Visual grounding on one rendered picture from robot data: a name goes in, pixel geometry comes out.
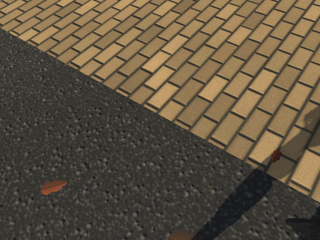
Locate right robot hand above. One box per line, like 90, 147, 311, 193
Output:
285, 218, 320, 240

